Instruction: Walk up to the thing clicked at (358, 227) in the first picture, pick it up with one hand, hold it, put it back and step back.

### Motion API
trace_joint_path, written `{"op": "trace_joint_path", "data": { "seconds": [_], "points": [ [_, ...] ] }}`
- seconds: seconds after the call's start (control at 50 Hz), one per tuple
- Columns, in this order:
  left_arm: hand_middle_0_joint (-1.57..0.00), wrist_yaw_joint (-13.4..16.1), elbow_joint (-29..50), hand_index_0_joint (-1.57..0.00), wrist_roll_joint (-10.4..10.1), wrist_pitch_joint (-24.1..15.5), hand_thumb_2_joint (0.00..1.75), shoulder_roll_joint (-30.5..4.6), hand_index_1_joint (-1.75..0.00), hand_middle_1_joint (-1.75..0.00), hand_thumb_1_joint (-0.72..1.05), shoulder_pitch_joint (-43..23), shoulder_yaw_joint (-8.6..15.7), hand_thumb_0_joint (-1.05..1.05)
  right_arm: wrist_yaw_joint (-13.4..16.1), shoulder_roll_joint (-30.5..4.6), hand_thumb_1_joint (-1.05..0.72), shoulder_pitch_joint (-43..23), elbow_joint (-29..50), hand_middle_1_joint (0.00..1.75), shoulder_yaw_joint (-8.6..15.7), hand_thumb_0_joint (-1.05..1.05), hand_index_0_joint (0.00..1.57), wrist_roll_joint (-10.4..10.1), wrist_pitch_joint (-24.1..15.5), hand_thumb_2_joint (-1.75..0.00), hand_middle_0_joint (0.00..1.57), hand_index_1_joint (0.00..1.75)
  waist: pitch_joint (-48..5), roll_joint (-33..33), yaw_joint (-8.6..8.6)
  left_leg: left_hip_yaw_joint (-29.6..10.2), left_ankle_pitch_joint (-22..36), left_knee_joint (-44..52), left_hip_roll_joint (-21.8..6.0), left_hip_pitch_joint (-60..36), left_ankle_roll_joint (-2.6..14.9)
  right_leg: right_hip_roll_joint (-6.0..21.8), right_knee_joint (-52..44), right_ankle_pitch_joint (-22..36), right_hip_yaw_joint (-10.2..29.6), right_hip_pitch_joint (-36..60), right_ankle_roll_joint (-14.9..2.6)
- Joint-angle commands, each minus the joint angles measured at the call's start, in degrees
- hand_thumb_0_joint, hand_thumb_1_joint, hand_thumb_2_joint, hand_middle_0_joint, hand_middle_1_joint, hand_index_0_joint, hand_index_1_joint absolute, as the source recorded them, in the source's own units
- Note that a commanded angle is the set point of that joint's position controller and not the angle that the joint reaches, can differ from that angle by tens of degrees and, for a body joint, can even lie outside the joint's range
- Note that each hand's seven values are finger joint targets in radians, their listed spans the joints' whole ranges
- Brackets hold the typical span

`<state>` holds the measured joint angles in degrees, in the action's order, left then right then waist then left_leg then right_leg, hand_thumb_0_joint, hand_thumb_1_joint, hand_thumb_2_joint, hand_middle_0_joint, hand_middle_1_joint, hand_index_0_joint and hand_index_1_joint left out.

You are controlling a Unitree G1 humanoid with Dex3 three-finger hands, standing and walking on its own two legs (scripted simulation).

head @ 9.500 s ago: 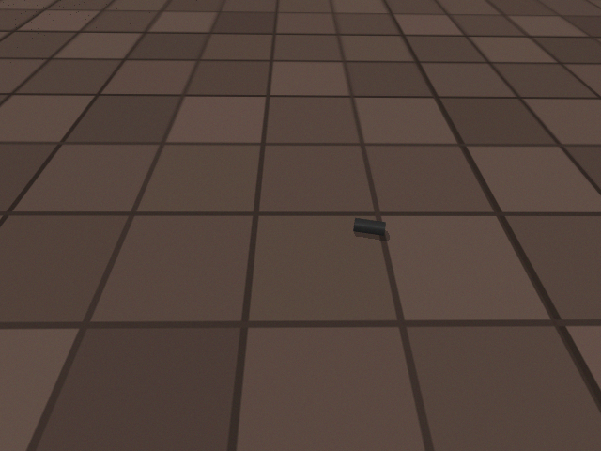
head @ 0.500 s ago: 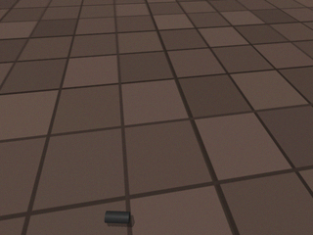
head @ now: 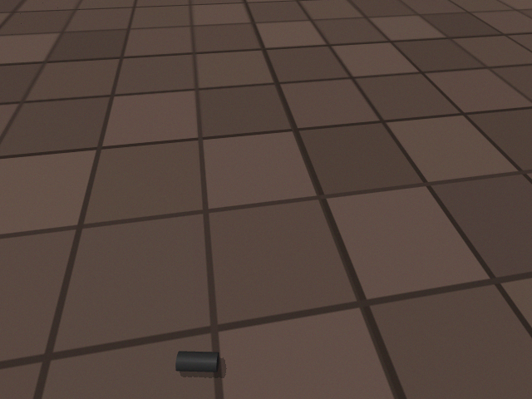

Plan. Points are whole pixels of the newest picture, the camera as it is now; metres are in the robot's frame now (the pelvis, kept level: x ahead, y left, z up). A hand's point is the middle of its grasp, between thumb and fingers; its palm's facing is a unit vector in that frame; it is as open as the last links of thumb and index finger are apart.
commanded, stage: walk up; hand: left
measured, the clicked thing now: (197, 361) +0.41 +0.24 -0.75
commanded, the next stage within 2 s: stand in 0.74 s
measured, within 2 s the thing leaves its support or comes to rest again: neither
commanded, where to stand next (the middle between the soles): +0.02 +0.00 m, yaw +0 degrees
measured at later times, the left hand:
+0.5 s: hand out of the picture +0.09 +0.25 -0.16, palm faces +0.00 -0.95 -0.33, open 7.4 cm
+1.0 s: hand out of the picture +0.09 +0.26 -0.15, palm faces -0.03 -0.94 -0.34, open 7.4 cm
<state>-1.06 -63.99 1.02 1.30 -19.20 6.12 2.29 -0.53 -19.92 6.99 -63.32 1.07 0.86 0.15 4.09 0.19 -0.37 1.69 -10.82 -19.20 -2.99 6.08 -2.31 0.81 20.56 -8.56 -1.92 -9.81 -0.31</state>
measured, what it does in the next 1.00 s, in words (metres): stands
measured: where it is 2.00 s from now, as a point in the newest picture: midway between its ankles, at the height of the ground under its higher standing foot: outside the picture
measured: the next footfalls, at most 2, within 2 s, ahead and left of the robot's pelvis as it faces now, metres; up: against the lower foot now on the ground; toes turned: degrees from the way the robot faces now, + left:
none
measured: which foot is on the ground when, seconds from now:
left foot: down 0.00-1.00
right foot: down 0.00-1.00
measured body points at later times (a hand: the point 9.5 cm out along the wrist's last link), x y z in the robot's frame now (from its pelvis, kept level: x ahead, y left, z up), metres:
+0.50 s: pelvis +0.00 +0.00 +0.00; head +0.02 +0.00 +0.45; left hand +0.09 +0.30 -0.13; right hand +0.08 -0.30 -0.13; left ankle +0.00 +0.15 -0.75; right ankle +0.03 -0.11 -0.75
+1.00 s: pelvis +0.02 +0.00 +0.00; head +0.03 +0.00 +0.45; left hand +0.09 +0.30 -0.13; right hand +0.08 -0.30 -0.14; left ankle +0.00 +0.15 -0.75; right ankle +0.03 -0.11 -0.75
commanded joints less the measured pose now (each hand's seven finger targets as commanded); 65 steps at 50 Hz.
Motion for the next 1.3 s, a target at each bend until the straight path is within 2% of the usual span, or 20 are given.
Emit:
{"op": "trace_joint_path", "data": {
  "seconds": [0.0, 0.14, 0.26, 0.36, 0.4, 0.48, 0.58, 0.66, 0.7, 0.72, 0.76, 0.82, 0.9, 0.98, 1.12, 1.2, 1.28],
  "points": [
    [-0.20, 0.5, 3.8, -0.20, -0.3, -1.3, 0.90, -12.3, -0.30, -0.30, 0.90, -1.8, 2.7, 0.00, 1.1, -12.3, -0.90, -2.2, 3.8, 0.30, 2.2, 0.00, 0.20, -0.3, -1.7, -0.90, 0.20, 0.30, -4.4, 0.4, -0.30, -4.9, 0.9, 3.7, -4.8, 1.2, 3.55, 6.5, -4.3, 0.2, 6.9, 1.1, -1.54],
    [-0.20, 0.5, 4.4, -0.20, -0.3, -1.5, 0.90, -12.3, -0.30, -0.30, 0.90, -2.3, 2.6, 0.00, 1.0, -12.2, -0.90, -1.2, 3.7, 0.30, 2.1, 0.00, 0.20, -0.3, -1.6, -0.90, 0.20, 0.30, -4.6, 1.1, 0.08, -4.5, 0.4, 2.8, -4.5, 1.3, 3.51, 6.9, -5.0, -0.8, 7.8, 0.4, -1.76],
    [-0.20, 0.5, 4.1, -0.20, -0.6, -1.4, 0.90, -12.2, -0.30, -0.30, 0.90, -1.6, 2.4, 0.00, 1.1, -12.6, -0.90, -1.7, 3.9, 0.30, 1.8, 0.00, 0.20, -0.4, -1.9, -0.90, 0.20, 0.30, -4.9, -0.3, -0.34, -5.1, 3.5, 3.4, -5.1, 2.3, 3.61, 6.2, -3.2, 4.1, 6.5, 2.7, -1.40],
    [-0.20, 0.4, 4.5, -0.20, -0.6, -1.3, 0.90, -12.4, -0.30, -0.30, 0.90, -2.4, 2.5, 0.00, 1.2, -12.8, -0.90, -1.0, 3.8, 0.30, 1.9, 0.00, 0.20, -0.6, -1.9, -0.90, 0.20, 0.30, -5.5, -0.2, -0.02, -4.8, 4.2, 2.9, -5.1, 1.7, 3.45, 6.4, -2.7, 4.0, 6.8, 2.5, -1.67],
    [-0.20, 0.4, 4.3, -0.20, -0.6, -1.2, 0.90, -12.2, -0.30, -0.30, 0.90, -2.4, 2.3, 0.00, 1.2, -12.9, -0.90, -1.8, 3.8, 0.30, 1.9, 0.00, 0.20, -0.5, -1.9, -0.90, 0.20, 0.30, -5.1, -0.5, -0.07, -5.0, 2.7, 3.7, -5.3, 2.2, 3.52, 6.4, -3.0, 3.6, 6.8, 2.5, -1.65],
    [-0.20, 0.5, 4.3, -0.20, -0.5, -1.3, 0.90, -12.5, -0.30, -0.30, 0.90, -2.4, 2.4, 0.00, 1.2, -13.1, -0.90, -1.6, 4.0, 0.30, 2.0, 0.00, 0.20, -0.5, -1.9, -0.90, 0.20, 0.30, -5.6, -0.2, -0.05, -4.8, 4.8, 3.4, -5.5, 1.5, 3.54, 6.3, -2.3, 5.5, 6.2, 3.1, -1.60],
    [-0.20, 0.5, 4.5, -0.20, -0.5, -1.3, 0.90, -12.6, -0.30, -0.30, 0.90, -3.1, 2.3, 0.00, 1.1, -13.0, -0.90, -1.9, 4.1, 0.30, 2.0, 0.00, 0.20, -0.5, -1.9, -0.90, 0.20, 0.30, -5.6, 0.2, 0.22, -4.5, 4.5, 3.4, -5.2, 1.6, 3.50, 6.5, -2.6, 5.5, 6.6, 3.2, -1.56],
    [-0.20, 0.5, 4.4, -0.20, -0.5, -1.5, 0.90, -12.7, -0.30, -0.30, 0.90, -2.7, 2.3, 0.00, 1.0, -12.5, -0.90, -2.4, 4.3, 0.30, 1.8, 0.00, 0.20, -0.6, -1.7, -0.90, 0.20, 0.30, -4.8, 1.0, -0.01, -3.9, 3.9, 2.7, -4.8, 0.5, 3.34, 6.7, -3.9, 4.0, 7.2, 1.2, -1.45],
    [-0.20, 0.5, 4.6, -0.20, -0.4, -1.5, 0.90, -12.9, -0.30, -0.30, 0.90, -3.5, 2.4, 0.00, 1.0, -12.9, -0.90, -1.7, 4.1, 0.30, 2.0, 0.00, 0.20, -0.5, -1.7, -0.90, 0.20, 0.30, -5.4, 0.7, 0.46, -4.0, 3.9, 2.6, -4.8, 0.9, 3.35, 6.8, -3.6, 4.1, 7.3, 1.9, -1.66],
    [-0.20, 0.6, 3.9, -0.20, -0.2, -2.1, 0.90, -12.6, -0.30, -0.30, 0.90, -2.0, 1.3, 0.00, 0.9, -11.8, -0.90, -1.6, 3.4, 0.30, 1.4, 0.00, 0.20, 0.2, -1.5, -0.90, 0.20, 0.30, -7.9, -1.0, 0.31, -3.5, -1.3, 3.4, -4.8, -1.0, 3.00, 7.8, -5.8, -1.8, 8.1, 2.3, -1.56],
    [-0.20, 0.7, 4.0, -0.20, 0.1, -2.6, 0.90, -13.6, -0.30, -0.30, 0.90, -3.2, 1.4, 0.00, 0.7, -11.7, -0.90, -1.8, 3.5, 0.30, 1.4, 0.00, 0.20, 0.2, -1.4, -0.90, 0.20, 0.30, -5.1, 0.5, 0.73, -3.9, -2.3, 3.5, -4.4, 0.3, 3.07, 7.4, -7.0, -5.5, 8.5, 0.8, -1.27],
    [-0.20, 1.0, 3.7, -0.20, 0.0, -3.0, 0.90, -13.6, -0.30, -0.30, 0.90, -2.7, 1.1, 0.00, 0.5, -12.3, -0.90, -1.4, 3.2, 0.30, 1.5, 0.00, 0.20, 0.2, -1.5, -0.90, 0.20, 0.30, -3.7, 1.0, 0.61, -4.2, -0.6, 3.8, -4.8, 0.4, 3.19, 7.0, -6.7, -2.9, 7.7, 0.2, -0.82],
    [-0.20, 1.0, 3.3, -0.20, -0.5, -3.3, 0.90, -13.0, -0.30, -0.30, 0.90, -1.9, 0.8, 0.00, 0.6, -12.7, -0.90, -1.3, 3.0, 0.30, 1.5, 0.00, 0.20, 0.1, -1.9, -0.90, 0.20, 0.30, -5.0, -0.5, 0.27, -4.4, 2.4, 4.2, -5.4, 0.2, 3.16, 7.1, -4.9, 4.2, 7.1, 2.9, -0.93],
    [-0.20, 1.2, 3.3, -0.20, -0.4, -3.3, 0.90, -13.3, -0.30, -0.30, 0.90, -1.6, 0.6, 0.00, 0.7, -12.4, -0.90, -1.4, 3.0, 0.30, 1.4, 0.00, 0.20, 0.1, -2.0, -0.90, 0.20, 0.30, -6.4, 0.0, 0.16, -4.2, 6.9, 4.1, -5.5, -0.8, 2.76, 7.1, -3.4, 8.8, 6.0, 4.4, -0.82],
    [-0.20, 1.3, 3.0, -0.20, -0.5, -3.1, 0.90, -13.0, -0.30, -0.30, 0.90, -1.6, 0.2, 0.00, 0.9, -12.3, -0.90, -0.5, 2.5, 0.30, 1.1, 0.00, 0.20, 0.1, -1.8, -0.90, 0.20, 0.30, -5.5, -0.1, 0.45, -4.1, 8.1, 4.3, -5.5, -0.4, 2.55, 7.0, -3.1, 10.1, 5.7, 4.8, -0.55],
    [-0.20, 1.4, 3.1, -0.20, -0.5, -3.0, 0.90, -13.2, -0.30, -0.30, 0.90, -1.3, 0.1, 0.00, 1.1, -12.5, -0.90, -0.9, 2.5, 0.30, 1.1, 0.00, 0.20, 0.0, -1.9, -0.90, 0.20, 0.30, -6.4, -0.4, 0.19, -4.0, 10.9, 4.1, -5.8, -1.4, 2.61, 7.2, -2.4, 12.3, 5.5, 5.5, -0.62],
    [-0.20, 1.5, 3.0, -0.20, -0.5, -3.0, 0.90, -13.2, -0.30, -0.30, 0.90, -1.8, 0.0, 0.00, 1.0, -12.4, -0.90, -1.3, 2.6, 0.30, 1.1, 0.00, 0.20, 0.0, -1.7, -0.90, 0.20, 0.30, -5.8, 0.0, 0.33, -4.0, 10.0, 4.0, -5.6, -1.4, 2.53, 7.2, -2.9, 11.5, 5.3, 4.8, -0.46]
  ]
}}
